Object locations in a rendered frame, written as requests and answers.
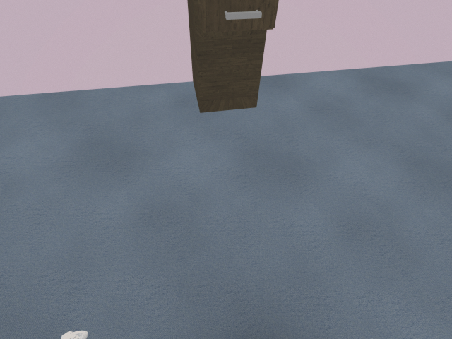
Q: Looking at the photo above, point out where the cabinet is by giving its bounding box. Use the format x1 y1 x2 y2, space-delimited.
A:
187 0 267 113

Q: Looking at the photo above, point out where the handle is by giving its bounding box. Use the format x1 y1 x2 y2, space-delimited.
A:
225 10 262 20

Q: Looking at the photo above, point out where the drawer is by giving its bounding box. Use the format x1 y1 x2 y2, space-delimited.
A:
198 0 279 33

